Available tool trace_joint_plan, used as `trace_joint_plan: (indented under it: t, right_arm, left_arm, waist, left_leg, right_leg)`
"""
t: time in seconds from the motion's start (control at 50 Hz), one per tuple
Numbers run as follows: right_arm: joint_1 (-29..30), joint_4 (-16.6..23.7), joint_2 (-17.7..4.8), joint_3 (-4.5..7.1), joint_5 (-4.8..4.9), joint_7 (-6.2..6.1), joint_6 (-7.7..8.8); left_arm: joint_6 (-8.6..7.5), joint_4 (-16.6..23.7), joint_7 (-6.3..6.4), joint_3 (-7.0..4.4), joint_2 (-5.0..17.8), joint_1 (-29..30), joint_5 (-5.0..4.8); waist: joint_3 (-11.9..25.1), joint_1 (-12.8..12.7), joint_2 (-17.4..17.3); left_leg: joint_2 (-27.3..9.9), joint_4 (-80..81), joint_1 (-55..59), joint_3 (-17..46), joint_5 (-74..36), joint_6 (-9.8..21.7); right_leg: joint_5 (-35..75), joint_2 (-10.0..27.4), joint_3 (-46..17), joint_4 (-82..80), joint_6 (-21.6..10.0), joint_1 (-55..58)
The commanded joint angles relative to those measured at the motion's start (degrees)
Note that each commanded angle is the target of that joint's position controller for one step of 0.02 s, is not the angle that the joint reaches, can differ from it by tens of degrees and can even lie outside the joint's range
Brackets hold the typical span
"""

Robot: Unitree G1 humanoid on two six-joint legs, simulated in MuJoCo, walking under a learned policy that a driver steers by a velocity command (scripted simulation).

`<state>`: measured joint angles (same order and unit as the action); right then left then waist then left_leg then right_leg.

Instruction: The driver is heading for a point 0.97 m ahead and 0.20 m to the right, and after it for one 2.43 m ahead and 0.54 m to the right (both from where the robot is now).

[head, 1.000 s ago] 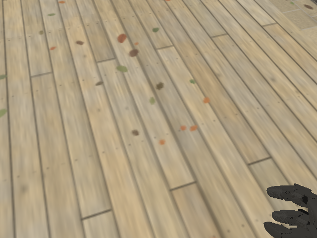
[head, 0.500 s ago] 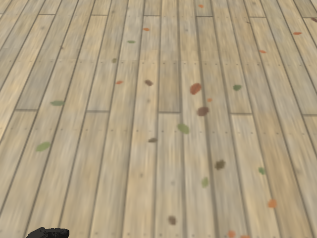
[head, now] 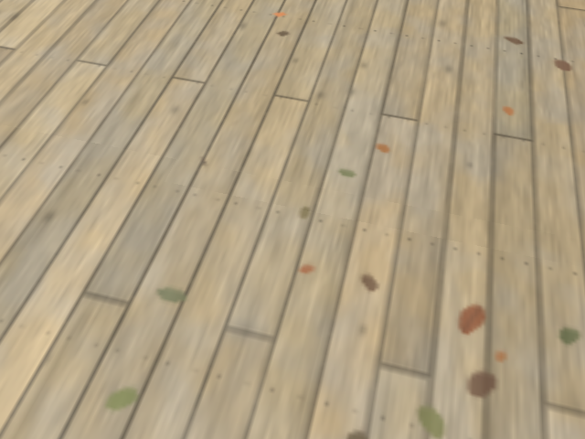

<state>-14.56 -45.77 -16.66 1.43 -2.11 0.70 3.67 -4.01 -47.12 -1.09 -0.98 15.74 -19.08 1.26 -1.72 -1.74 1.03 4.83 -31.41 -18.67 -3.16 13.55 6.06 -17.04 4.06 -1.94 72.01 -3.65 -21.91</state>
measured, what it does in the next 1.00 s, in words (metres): walks ahead: right foot, then left foot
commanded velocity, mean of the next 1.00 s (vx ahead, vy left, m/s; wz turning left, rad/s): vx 1.00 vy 0.00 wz -0.20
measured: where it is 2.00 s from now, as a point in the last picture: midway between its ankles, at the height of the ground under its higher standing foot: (428, 79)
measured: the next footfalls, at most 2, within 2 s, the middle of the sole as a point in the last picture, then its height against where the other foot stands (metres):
right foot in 0.32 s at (352, 418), level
left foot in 0.76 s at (264, 255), level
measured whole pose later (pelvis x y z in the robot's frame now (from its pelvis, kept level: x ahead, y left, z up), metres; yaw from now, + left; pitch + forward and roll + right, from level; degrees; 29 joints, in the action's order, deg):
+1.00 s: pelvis +0.97 +0.02 +0.01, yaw -15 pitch +1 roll +2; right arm -23.3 -53.3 -17.1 3.3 -1.3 0.2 6.5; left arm -0.2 -44.1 -2.9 -3.8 19.3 -9.7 1.3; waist -0.8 2.1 3.0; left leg -0.1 -19.2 -3.1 -12.3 16.2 0.4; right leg -8.0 5.6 1.8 68.2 -5.3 -39.8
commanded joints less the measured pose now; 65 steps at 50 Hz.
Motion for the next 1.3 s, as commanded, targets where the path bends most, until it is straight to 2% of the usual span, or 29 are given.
trace_joint_plan:
  t: [0.02, 0.1, 0.2, 0.24, 0.28, 0.3, 0.32, 0.34, 0.36, 0.38, 0.42, 0.46, 0.56, 0.62, 0.68, 0.74, 0.76, 0.78, 0.8, 0.82, 0.84, 0.96, 1.08, 1.16, 1.2, 1.22, 1.24, 1.26, 1.3]
  right_arm:
    - [-4.48, 0.8, -4.28, 1.53, 1.05, -0.54, 2.11]
    - [-8.29, -1.68, -4.51, 1.63, 1.9, 0.18, 3.22]
    - [-12.22, -4.49, -7.87, 2.04, 2.89, 0.03, 4.56]
    - [-13.68, -5.74, -9.84, 2.21, 2.18, -0.38, 3.97]
    - [-13.88, -6.84, -12.3, 2.67, 0.42, -1.5, 2.46]
    - [-11.6, -6.74, -13.07, 2.85, -0.32, -2.07, 1.43]
    - [-10.74, -6.0, -10.5, 2.19, -0.8, -2.23, 1.3]
    - [-19.34, -3.69, -0.11, -0.12, 2.24, -0.63, 2.04]
    - [-13.59, -3.47, -6.32, 0.84, 1.69, -0.88, 3.06]
    - [-6.18, -1.0, -6.27, 0.85, 2.2, -1.08, 3.26]
    - [-2.16, -0.2, -4.36, 0.08, 0.96, -0.46, 2.83]
    - [-2.86, 0.56, -1.73, -0.56, -0.2, 0.7, 0.93]
    - [12.59, 7.51, -0.67, -2.02, -0.46, 2.39, 0.46]
    - [17.39, 8.63, 0.1, -2.54, 0.71, 3.41, 0.99]
    - [19.07, 9.11, -3.28, -1.37, 0.16, 2.29, 1.08]
    - [-3.4, 2.81, -8.43, 1.39, -0.27, 0.03, 1.49]
    - [-13.53, 1.15, -13.28, 3.02, -1.48, -1.34, 1.49]
    - [-13.99, 1.24, -18.06, 4.36, -3.52, -1.37, 1.73]
    - [-11.23, 1.79, -14.43, 4.15, -1.95, -0.93, 1.31]
    - [-5.62, 1.55, -10.06, 3.24, -1.43, -0.88, 1.7]
    - [-3.07, 1.15, -7.02, 2.74, -1.27, -0.63, 2.0]
    - [-4.13, -3.67, -1.27, 1.41, 1.42, -0.36, 4.15]
    - [-5.95, -4.84, -4.6, 1.85, 0.97, -1.11, 4.72]
    - [-7.76, -3.71, -10.86, 3.19, 0.71, -3.05, 2.05]
    - [-2.87, -1.39, -12.94, 4.11, -0.07, -3.07, -0.07]
    - [-2.17, -1.51, -10.61, 3.98, -0.23, -2.0, -0.41]
    - [-3.3, 2.29, -1.3, 1.6, -1.37, -1.2, 0.63]
    - [-1.81, 9.15, -2.8, 1.07, 0.21, -1.13, 2.43]
    - [3.43, 8.54, -6.56, 1.19, -0.04, -1.03, 4.32]
  left_arm:
    - [1.03, 3.91, -1.19, -0.63, 4.03, -1.31, 1.27]
    - [1.33, 9.21, -1.92, 0.27, 2.97, 13.71, 1.17]
    - [0.38, 11.22, -2.61, 1.08, 3.11, 21.16, -0.27]
    - [0.34, 10.97, -1.85, 0.52, 4.97, 20.43, 0.33]
    - [0.41, 8.52, -0.51, -0.81, 7.97, 10.29, 0.61]
    - [0.57, 4.71, 0.46, -1.84, 9.62, -1.83, 0.6]
    - [0.91, 2.17, 1.63, -3.26, 13.1, -12.86, 1.33]
    - [0.72, 2.05, 1.77, -5.36, 19.31, -13.01, 2.87]
    - [1.07, 2.24, 0.64, -4.86, 14.32, -10.53, 0.54]
    - [0.56, 1.85, 0.52, -4.53, 12.25, -4.42, 0.46]
    - [-0.3, 0.5, 0.34, -3.45, 7.0, -1.49, 0.92]
    - [-1.03, -1.56, 0.44, -2.16, 3.58, -1.59, 0.63]
    - [-3.3, -2.99, -0.28, -2.76, 5.86, -3.25, -0.95]
    - [-4.28, -3.42, -0.37, -3.34, 8.46, -5.87, -2.17]
    - [-3.43, -4.59, 0.17, -3.66, 10.77, -8.36, -1.76]
    - [-1.63, -4.72, 1.34, -4.47, 14.66, -6.93, 0.01]
    - [-1.65, -3.3, 1.27, -3.42, 9.94, -7.12, 0.57]
    - [-1.85, -0.59, 0.64, -1.02, -1.32, -15.79, -2.46]
    - [-1.6, 0.21, 0.98, -1.99, 4.63, -9.72, -2.83]
    - [-1.25, 1.31, 1.02, -2.69, 6.56, -2.92, -2.33]
    - [-0.91, 1.3, 0.59, -2.52, 6.05, -0.76, -1.82]
    - [4.06, 5.63, -2.21, -1.75, 0.75, 7.1, 0.3]
    - [3.8, 10.38, -4.05, -0.54, 1.94, 19.33, -0.07]
    - [3.36, 7.87, -3.35, -1.69, 5.91, 11.08, -0.46]
    - [3.23, 1.68, -1.77, -4.47, 10.42, -10.23, -0.57]
    - [3.31, -0.09, -0.26, -6.03, 12.36, -12.59, -1.04]
    - [3.99, 0.53, 0.26, -6.77, 16.85, -6.67, -1.02]
    - [4.55, 3.35, 0.19, -7.61, 20.38, -5.13, 0.14]
    - [3.96, 3.17, 0.97, -6.54, 13.67, -2.54, 0.01]
  waist:
    - [0.41, -0.4, -3.92]
    - [-7.01, 1.48, -2.64]
    - [-7.05, 2.77, -1.22]
    - [-3.63, 2.11, -2.32]
    - [4.22, -3.32, -5.87]
    - [9.82, -9.32, -5.97]
    - [15.58, -13.3, -4.37]
    - [23.35, -5.25, 16.21]
    - [24.06, -7.59, 7.83]
    - [10.99, -4.69, 4.72]
    - [2.74, -1.14, -3.26]
    - [-0.15, 3.05, -0.78]
    - [-8.05, 3.0, 0.0]
    - [-7.24, 1.36, 0.18]
    - [-4.62, 0.92, 0.32]
    - [10.06, 12.08, 3.22]
    - [17.08, 15.11, -0.67]
    - [27.38, 7.78, -19.02]
    - [25.67, 9.12, -14.65]
    - [13.89, 7.79, -9.1]
    - [8.66, 6.49, -4.41]
    - [-1.64, 0.92, -5.56]
    - [-7.34, 0.59, -2.29]
    - [0.47, -5.46, -6.48]
    - [9.84, -15.01, -6.62]
    - [8.43, -14.34, -0.03]
    - [4.33, -5.27, 13.3]
    - [15.13, -4.49, 11.82]
    - [2.0, -1.66, -5.52]
  left_leg:
    - [-14.48, 21.74, 9.38, 21.62, 2.43, 7.19]
    - [-10.59, 28.23, 7.0, 12.36, -9.26, 7.16]
    - [-12.0, 33.64, 11.66, 6.07, -31.07, 4.36]
    - [-12.94, 26.57, 21.54, 4.15, -53.13, 2.79]
    - [-14.75, 9.2, 26.36, 3.8, -71.38, 1.69]
    - [-14.34, -6.13, 23.2, 2.78, -69.58, 1.38]
    - [-12.07, -25.74, 12.21, 2.21, -54.99, 1.43]
    - [-0.05, -54.58, -13.51, 3.81, 2.32, -1.4]
    - [0.66, -57.9, -20.51, 10.53, 10.31, 0.71]
    - [-3.86, -55.54, -25.08, 10.12, 4.11, 0.98]
    - [-7.56, -48.31, -20.83, 9.79, 2.09, 0.83]
    - [-9.42, -43.06, -16.36, 9.56, 3.41, -0.53]
    - [-13.16, -18.67, -19.08, 3.62, -11.86, -3.05]
    - [-10.56, -5.72, -5.74, 0.5, -25.34, -2.59]
    - [-7.24, 0.08, -5.46, -0.42, -21.65, -1.89]
    - [-3.79, 0.4, 18.95, 0.46, -6.22, -1.03]
    - [-14.9, -1.83, 32.74, 11.21, 8.63, -0.74]
    - [-32.51, 7.47, 47.05, 41.51, 29.26, 4.52]
    - [-30.77, 16.97, 41.98, 49.7, 34.21, 3.49]
    - [-27.87, 16.5, 33.11, 37.85, 26.57, 1.97]
    - [-25.78, 16.33, 25.77, 29.01, 14.47, 1.38]
    - [-20.11, 23.29, 11.52, 2.1, -8.11, -2.47]
    - [-15.8, 26.59, 13.63, -13.27, -30.62, -4.9]
    - [-18.44, 7.84, 23.8, -14.84, -74.75, -6.33]
    - [-20.31, -20.96, 16.05, -11.7, -71.84, -4.12]
    - [-12.89, -42.89, 4.68, -11.37, -32.15, -4.61]
    - [-3.46, -64.1, -18.01, -6.94, 15.98, -6.58]
    - [-2.44, -67.83, -31.6, 5.71, 14.79, -7.24]
    - [-8.37, -55.21, -31.75, 8.45, 6.59, -6.87]
  right_leg:
    - [0.36, 4.17, -1.76, -3.59, 1.09, -14.05]
    - [12.17, 4.66, 2.84, -18.85, 2.54, -19.98]
    - [30.42, -0.2, 7.28, -38.31, -0.92, -5.86]
    - [24.48, -4.25, 9.59, -40.01, -2.61, -3.79]
    - [14.15, -8.31, 9.44, -38.84, -4.26, 6.65]
    - [10.22, -8.46, 8.81, -40.02, -5.25, 18.27]
    - [-0.5, -0.79, 0.91, -36.75, -6.9, 32.6]
    - [-15.87, 18.11, -33.75, -42.79, -17.24, 50.56]
    - [-18.83, 16.99, -47.97, -54.03, -16.2, 48.54]
    - [-12.76, 15.4, -36.28, -55.25, -14.52, 38.89]
    - [-2.45, 11.2, -23.55, -57.78, -12.04, 22.47]
    - [-2.96, 8.25, -16.93, -61.72, -10.26, 12.2]
    - [8.9, 3.02, -3.6, -70.74, -8.9, 4.85]
    - [20.8, 3.9, -1.66, -74.83, -8.06, 3.58]
    - [39.87, 5.24, -1.62, -68.61, -6.6, 18.6]
    - [51.45, 3.67, -1.18, -36.38, -4.1, 18.79]
    - [35.37, 0.66, -0.46, -16.98, -3.96, 7.13]
    - [-9.82, -6.74, -0.82, 5.18, -2.69, -12.48]
    - [-6.69, -5.18, -3.47, 10.46, -4.14, -17.44]
    - [0.08, -2.02, -2.87, 8.68, -4.22, -21.0]
    - [3.01, 0.15, -2.49, 5.67, -3.87, -19.69]
    - [8.37, 4.55, 0.63, -0.98, -1.34, -19.97]
    - [22.41, 0.24, 10.3, -24.88, -4.47, -15.06]
    - [15.42, -8.18, 15.4, -29.48, -7.98, -0.77]
    - [6.04, -10.36, 10.56, -30.7, -11.37, 21.49]
    - [2.15, -8.14, 4.05, -35.49, -13.43, 29.42]
    - [14.3, 0.88, -15.93, -34.5, -17.97, 34.99]
    - [-3.34, 9.12, -41.75, -50.72, -27.0, 44.98]
    - [-8.64, 9.61, -41.63, -60.74, -21.23, 29.3]
Velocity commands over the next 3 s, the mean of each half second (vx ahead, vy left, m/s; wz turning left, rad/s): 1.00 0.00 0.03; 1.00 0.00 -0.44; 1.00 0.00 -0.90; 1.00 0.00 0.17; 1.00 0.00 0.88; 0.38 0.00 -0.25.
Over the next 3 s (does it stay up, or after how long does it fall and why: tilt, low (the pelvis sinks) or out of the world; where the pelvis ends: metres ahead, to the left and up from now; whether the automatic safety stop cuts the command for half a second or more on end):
stays up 2.53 -0.70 -0.02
